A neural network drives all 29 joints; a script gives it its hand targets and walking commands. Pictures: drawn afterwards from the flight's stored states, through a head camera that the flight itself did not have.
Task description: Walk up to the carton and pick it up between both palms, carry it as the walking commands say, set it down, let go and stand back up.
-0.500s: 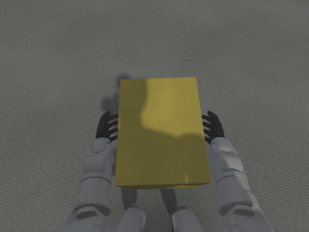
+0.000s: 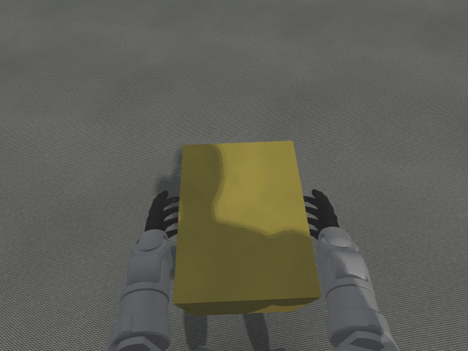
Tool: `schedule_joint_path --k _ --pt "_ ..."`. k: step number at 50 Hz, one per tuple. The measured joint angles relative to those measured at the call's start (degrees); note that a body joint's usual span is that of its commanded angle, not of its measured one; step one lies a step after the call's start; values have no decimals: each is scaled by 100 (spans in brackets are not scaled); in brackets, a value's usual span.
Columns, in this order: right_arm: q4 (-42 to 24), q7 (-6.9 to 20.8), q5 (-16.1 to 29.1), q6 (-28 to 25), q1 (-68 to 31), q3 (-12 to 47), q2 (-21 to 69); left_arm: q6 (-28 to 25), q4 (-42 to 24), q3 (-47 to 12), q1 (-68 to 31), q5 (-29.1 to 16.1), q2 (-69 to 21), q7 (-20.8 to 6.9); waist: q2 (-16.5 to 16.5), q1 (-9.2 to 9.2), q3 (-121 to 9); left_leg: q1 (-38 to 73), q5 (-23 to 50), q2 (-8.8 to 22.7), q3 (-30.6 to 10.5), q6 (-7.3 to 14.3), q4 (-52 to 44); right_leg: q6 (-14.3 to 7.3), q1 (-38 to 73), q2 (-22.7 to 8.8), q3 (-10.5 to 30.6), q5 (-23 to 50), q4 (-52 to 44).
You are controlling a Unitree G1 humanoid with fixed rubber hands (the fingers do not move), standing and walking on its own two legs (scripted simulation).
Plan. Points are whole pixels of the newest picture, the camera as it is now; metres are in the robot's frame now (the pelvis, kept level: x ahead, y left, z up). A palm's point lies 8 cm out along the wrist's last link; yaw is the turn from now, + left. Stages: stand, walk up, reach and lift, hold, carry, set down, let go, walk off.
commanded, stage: reach and lift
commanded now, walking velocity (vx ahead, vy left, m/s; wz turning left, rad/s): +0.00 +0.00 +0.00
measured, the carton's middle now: (241, 232) +0.36 +0.01 -0.09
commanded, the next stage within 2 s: hold in 1.78 s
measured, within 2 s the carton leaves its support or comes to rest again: neither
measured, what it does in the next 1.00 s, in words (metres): stands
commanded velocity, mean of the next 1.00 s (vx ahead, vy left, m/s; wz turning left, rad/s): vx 0.00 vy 0.00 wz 0.00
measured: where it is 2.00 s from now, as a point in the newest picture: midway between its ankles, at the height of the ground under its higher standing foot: outside the picture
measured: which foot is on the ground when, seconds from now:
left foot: down 0.00-1.00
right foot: down 0.00-1.00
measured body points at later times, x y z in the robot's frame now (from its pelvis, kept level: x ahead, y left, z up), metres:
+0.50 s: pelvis +0.02 +0.00 +0.03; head +0.01 -0.01 +0.48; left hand +0.32 +0.16 +0.04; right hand +0.33 -0.15 +0.03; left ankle +0.03 +0.13 -0.71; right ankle +0.03 -0.12 -0.71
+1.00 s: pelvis +0.01 +0.00 +0.03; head -0.04 -0.01 +0.48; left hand +0.31 +0.16 +0.08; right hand +0.32 -0.15 +0.07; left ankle +0.03 +0.13 -0.71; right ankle +0.03 -0.12 -0.71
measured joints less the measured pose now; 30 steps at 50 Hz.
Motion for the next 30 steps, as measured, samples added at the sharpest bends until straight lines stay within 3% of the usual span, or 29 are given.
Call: schedule_joint_path --k 30 --pt "-835 -133 39 1254 790 510 108 1238 -526 -608 567 42 183 -116 -9 -2 405 2863 370 141 -120 23 -1531 -110 2895 -108 -116 357 -1551"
